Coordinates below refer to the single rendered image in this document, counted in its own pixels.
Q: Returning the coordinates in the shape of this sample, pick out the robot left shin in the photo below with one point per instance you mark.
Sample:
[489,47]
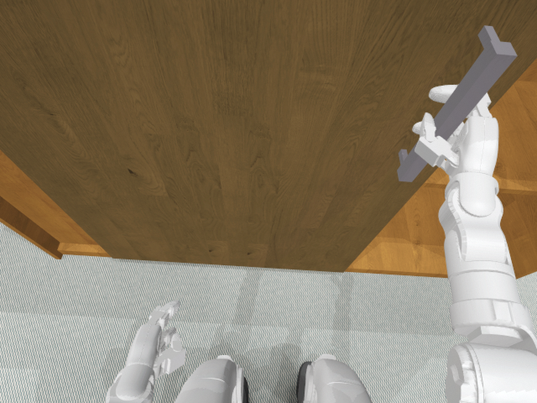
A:
[225,357]

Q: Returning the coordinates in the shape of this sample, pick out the robot right upper arm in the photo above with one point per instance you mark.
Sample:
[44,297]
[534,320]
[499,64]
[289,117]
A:
[481,373]

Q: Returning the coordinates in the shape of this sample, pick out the handle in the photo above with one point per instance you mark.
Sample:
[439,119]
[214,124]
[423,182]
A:
[496,57]

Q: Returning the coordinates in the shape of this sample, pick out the right robot hand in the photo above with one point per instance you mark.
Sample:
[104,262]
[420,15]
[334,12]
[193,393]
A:
[475,142]

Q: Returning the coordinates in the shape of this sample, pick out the left robot thigh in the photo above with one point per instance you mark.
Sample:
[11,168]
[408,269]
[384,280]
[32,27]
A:
[214,381]

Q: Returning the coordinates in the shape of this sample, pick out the wardrobe door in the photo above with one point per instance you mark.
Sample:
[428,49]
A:
[256,133]
[21,192]

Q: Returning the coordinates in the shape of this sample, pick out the robot right forearm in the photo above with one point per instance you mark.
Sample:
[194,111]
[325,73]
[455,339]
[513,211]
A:
[486,306]

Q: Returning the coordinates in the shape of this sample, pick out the robot left forearm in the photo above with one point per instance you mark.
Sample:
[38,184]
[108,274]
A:
[133,384]

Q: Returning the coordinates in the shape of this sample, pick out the left robot hand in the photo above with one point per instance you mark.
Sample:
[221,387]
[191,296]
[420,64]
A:
[148,347]

